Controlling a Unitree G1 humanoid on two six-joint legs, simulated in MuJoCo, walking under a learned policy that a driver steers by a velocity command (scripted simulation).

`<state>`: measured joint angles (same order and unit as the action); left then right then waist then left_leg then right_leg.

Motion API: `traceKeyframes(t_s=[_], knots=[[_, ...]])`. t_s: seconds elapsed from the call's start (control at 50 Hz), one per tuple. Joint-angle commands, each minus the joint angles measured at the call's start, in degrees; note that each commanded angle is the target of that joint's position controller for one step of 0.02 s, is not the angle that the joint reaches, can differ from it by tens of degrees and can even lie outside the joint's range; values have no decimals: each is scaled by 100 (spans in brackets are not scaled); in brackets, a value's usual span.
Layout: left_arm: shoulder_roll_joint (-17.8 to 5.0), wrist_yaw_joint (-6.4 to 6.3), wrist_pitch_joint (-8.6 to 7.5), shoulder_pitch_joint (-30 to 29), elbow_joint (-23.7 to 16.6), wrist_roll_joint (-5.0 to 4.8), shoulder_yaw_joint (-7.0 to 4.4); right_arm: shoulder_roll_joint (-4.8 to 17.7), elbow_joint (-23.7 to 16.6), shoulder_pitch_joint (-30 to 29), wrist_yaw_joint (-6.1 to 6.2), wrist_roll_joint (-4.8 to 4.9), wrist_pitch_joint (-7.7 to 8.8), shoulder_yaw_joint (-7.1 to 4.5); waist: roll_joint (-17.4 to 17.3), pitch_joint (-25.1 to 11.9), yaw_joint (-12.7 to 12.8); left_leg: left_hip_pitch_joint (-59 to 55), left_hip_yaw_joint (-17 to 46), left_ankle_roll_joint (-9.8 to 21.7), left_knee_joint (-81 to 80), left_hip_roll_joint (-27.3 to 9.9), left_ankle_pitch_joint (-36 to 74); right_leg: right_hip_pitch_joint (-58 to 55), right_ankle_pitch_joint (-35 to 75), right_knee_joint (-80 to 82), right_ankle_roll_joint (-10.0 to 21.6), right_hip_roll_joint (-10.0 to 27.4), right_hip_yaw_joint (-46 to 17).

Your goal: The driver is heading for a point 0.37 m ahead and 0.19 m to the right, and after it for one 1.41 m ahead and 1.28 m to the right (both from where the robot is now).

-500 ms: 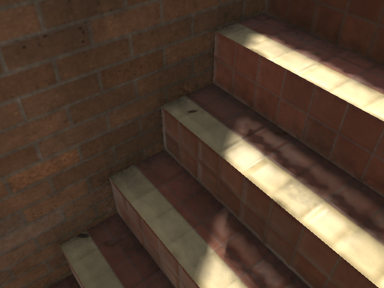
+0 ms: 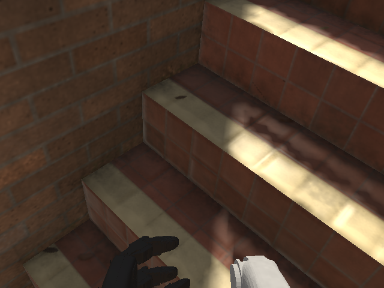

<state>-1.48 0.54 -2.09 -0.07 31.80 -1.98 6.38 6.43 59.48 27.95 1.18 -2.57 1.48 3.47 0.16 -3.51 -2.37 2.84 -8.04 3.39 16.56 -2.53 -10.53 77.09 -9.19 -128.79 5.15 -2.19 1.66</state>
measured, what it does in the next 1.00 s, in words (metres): climbs, turning right: right foot 0.21 m higher, then left foot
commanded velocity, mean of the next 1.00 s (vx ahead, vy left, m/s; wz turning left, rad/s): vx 0.43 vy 0.00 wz -0.53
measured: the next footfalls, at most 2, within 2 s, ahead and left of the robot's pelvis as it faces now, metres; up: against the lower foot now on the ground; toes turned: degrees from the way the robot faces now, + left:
right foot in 0.12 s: +0.10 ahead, -0.08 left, +0.21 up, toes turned -1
left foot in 0.54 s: +0.38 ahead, +0.15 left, +0.21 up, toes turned -16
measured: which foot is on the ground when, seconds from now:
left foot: down 0.00-0.12, up 0.14-0.52, down 0.54-0.90, up 0.92-1.00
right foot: up 0.00-0.10, down 0.12-0.52, up 0.54-0.88, down 0.90-1.00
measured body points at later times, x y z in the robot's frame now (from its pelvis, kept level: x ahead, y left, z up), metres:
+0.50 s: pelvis +0.20 +0.03 +0.19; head +0.22 +0.02 +0.64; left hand +0.23 +0.26 +0.05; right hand +0.38 -0.18 +0.13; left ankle +0.37 +0.13 -0.49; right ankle +0.06 -0.07 -0.54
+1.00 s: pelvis +0.34 -0.03 +0.28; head +0.32 -0.03 +0.73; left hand +0.63 -0.01 +0.22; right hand +0.25 -0.27 +0.14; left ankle +0.35 +0.16 -0.31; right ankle +0.35 -0.14 -0.34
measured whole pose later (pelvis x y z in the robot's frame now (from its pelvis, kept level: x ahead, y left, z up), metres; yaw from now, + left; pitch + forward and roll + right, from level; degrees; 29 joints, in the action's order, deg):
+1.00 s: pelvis +0.34 -0.03 +0.28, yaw -34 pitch +1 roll +2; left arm -8.0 0.0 1.6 2.7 34.9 3.9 4.6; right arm 13.5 49.1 17.5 -1.4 -0.9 1.9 -0.3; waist -0.2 -4.4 -1.8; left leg 30.3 1.1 2.1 81.1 -3.5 -4.7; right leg 45.4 -31.5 -75.6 2.9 -3.4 -1.7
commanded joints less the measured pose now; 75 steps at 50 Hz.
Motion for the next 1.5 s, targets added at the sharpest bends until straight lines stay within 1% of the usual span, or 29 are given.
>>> traceKeyframes(t_s=[0.02, 0.06, 0.1, 0.12, 0.16, 0.22, 0.34, 0.4, 0.5, 0.54, 0.56, 0.58, 0.6, 0.64, 0.76, 0.82, 0.86, 0.9, 0.92, 0.94, 0.96, 1.0, 1.04, 1.24, 1.36, 1.38, 1.42, 1.44, 1.5], knots=[[-308, 60, -169, -249, -398, 112, -35, 976, -267, -654, 32, 185, 104, -39, -779, -128, 920, 1780, -841, 30, -808, -755, 8813, -3273, -360, 2073, 418, -208, 999], [-710, 57, -156, -60, -363, 248, -153, 2109, -375, -371, 251, 240, -1, -335, -1142, -815, 1121, 199, -308, 615, -25, -1515, 13197, -4033, -3200, 3562, 231, -523, 1256], [-1264, 122, -36, 475, -12, 27, -381, 2226, -770, -490, 381, 91, -71, -474, -1304, -1123, 1014, -1711, -48, 783, 1622, -1879, 13532, -3787, -3512, 5846, 357, -768, 635], [-1523, 244, 30, 1059, 278, 184, -522, 2308, -1252, -1177, 464, 77, -65, -584, -941, -1129, 1273, -1018, 95, 925, 2708, -1859, 12573, -4796, -2677, 7044, 515, -736, -386], [-1999, 113, 85, 1433, 804, 705, -687, 813, -2313, -2430, 185, 81, 162, -382, 2580, -86, 913, 3506, 1009, -7, 7859, 895, 525, -5495, 370, 9967, 2110, 863, -4903], [-940, 157, -131, 1631, 1275, 262, -486, 167, -2523, -1707, -427, 43, 508, -127, -161, 1059, -153, 5266, 1528, 208, 9140, 571, -67, -4432, -2169, 9747, 1221, 678, -3643], [-1195, -12, -169, 2103, 1534, 187, -623, 142, -3121, -2369, -396, 20, 505, 146, -39, 909, 84, 6606, 808, -287, 8294, -51, -245, -5418, -1461, 10316, 1059, 488, -2932], [-1663, -236, -131, 2108, 1228, 45, -788, 275, -3781, -3315, -271, -123, 542, 306, -39, 363, 364, 3942, 285, -501, 4801, -131, 483, -4356, -195, 10953, 934, 475, -2462], [-2349, -151, -268, 1021, 749, 338, -904, 1904, -2777, -126, -158, 240, 318, -621, 760, -1371, -1220, 108, 316, 11, 1052, 259, 950, -6697, 3478, 8949, 396, 363, -2143], [-1077, 61, -481, 337, 225, 565, -533, 1657, -1952, 1048, -101, 164, 404, -705, -278, -891, -1245, -1516, 1168, 279, 137, -705, 2050, -4752, 686, 5871, 72, -390, -1352], [-197, 171, -635, -193, -259, 488, -288, 774, -1675, 751, -188, -324, 338, -351, -942, -228, -767, -1570, 1716, 15, 1293, -1171, 6143, -2855, -1127, 3445, 58, -787, -1435], [-424, 257, -657, 1589, 111, 188, -364, 1218, -1960, 444, -6, -609, 292, -474, -1027, -992, 83, -1843, 3143, 1290, 949, -2426, 6205, -1942, -1471, 1205, -260, -692, -1619], [-810, 229, -506, 2524, 259, 25, -397, 1659, -2067, -245, 154, -377, 237, -648, -1357, -1120, 439, -1387, 4043, 2147, -92, -2924, 1743, -1563, -1560, 433, -555, -74, -1335], [-885, 200, -201, 1005, -493, 162, -316, 815, -1839, -840, 263, 10, 241, -442, -744, 22, 370, 21, 3397, 1215, -931, -2284, -2267, -886, -1301, -255, -536, 558, -1171], [-276, 158, -99, -176, -922, 10, 86, 608, -951, -951, 28, -255, 176, -137, 283, 897, 722, 2035, 406, 405, -681, -1493, 461, -87, -235, -579, -56, 479, -1146], [-330, 96, -115, -1266, -1073, 192, 265, 1377, -937, -958, 81, 134, 61, -211, -230, 235, 613, 3695, -764, 619, -1671, -976, 2278, -3779, -254, 3250, 9, 345, 655], [-611, 18, -25, -1018, -761, 118, -1, 2195, -554, 303, -28, 119, 45, -481, -984, -967, 390, 1201, -805, 842, -429, -1164, 7904, -4576, -2459, 3982, 164, -372, 1125], [-1299, 1, 105, 496, -429, 481, -377, 2631, -822, -353, 45, 137, -10, -703, -1707, -1653, 1102, -763, -573, 662, 1746, -1426, 10920, -4589, -2918, 5778, 280, -496, 193], [-2165, -60, 181, 1051, -246, 530, -695, 2269, -1426, -592, -18, -7, 204, -671, -278, -2040, 973, 1228, -280, 431, 3455, -1106, 10289, -6223, -691, 6449, 892, 413, -2118], [-2723, -193, 413, 1870, 2, 710, -907, 1774, -1637, -1376, -209, 21, 318, -540, 1882, -2558, 1379, 3225, 152, -18, 5920, 193, 1493, -7248, -649, 9418, 1678, 1210, -5008], [-2651, -190, 441, 1495, -12, 903, -887, 1393, -1623, -1762, -377, 255, 299, -599, 1316, -2185, 1171, 3959, 1733, -126, 8738, 473, 9, -6292, -1845, 10571, 1578, 1477, -5996], [-1713, -111, 394, 571, 387, 459, -711, 520, -2219, -2235, -299, 216, 174, -356, 810, 53, 330, 5318, 1613, -18, 9634, 290, 76, -4488, -3715, 10028, 685, 1141, -4410], [-1271, -50, 328, 157, 695, 249, -675, 423, -2204, -1538, -173, 9, 91, -268, 487, 702, -313, 5156, 1345, -60, 9453, 137, 472, -3453, -3696, 9449, 109, 631, -3188], [-1614, -427, 503, 508, 338, 438, -776, 560, -2784, -1995, 193, 23, -41, -113, 858, -299, 15, 4563, 673, -682, 7381, 385, 1676, -4493, -535, 9744, 666, 357, -2733], [-1599, -502, 286, 438, 367, 140, -914, 946, -2559, -1117, 365, 216, -385, -532, 1936, -174, -261, 2201, 782, -416, 2229, 319, -1155, -5399, 395, 9733, 427, 634, -3073], [-1415, -514, 272, 635, 361, 187, -885, 981, -2428, -1181, 335, 147, -325, -577, 1839, -292, -106, 1645, 901, -326, 1149, 186, 2, -5795, 2203, 9092, 312, 471, -2814], [-830, -340, 61, 1391, 392, 112, -852, 1422, -2288, -1149, 190, -163, -264, -666, -1342, -1078, 385, -1009, 2407, 527, 1619, -1609, 7302, -3666, -1862, 5672, -539, -902, -1618], [-1349, -259, -70, 1723, 572, 42, -971, 1510, -2676, -1169, 167, -286, -244, -701, -1829, -1707, 282, -975, 3876, 1528, 1344, -2742, 6851, -3058, -2949, 3701, -1048, -943, -1588], [-1193, -236, 118, 399, 84, -72, -768, 1035, -2820, -1593, 430, -26, -507, -566, -737, -181, 295, 283, 2207, 1456, 915, -1305, 2148, -2293, -1668, 2577, -1414, -194, -1111]])
Keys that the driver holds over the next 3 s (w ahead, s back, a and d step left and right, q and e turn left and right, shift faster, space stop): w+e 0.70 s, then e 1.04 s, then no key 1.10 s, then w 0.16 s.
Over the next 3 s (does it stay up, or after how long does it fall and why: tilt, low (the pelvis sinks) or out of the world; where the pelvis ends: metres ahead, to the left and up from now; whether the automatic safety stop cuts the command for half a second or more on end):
stays up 0.39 -0.14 0.39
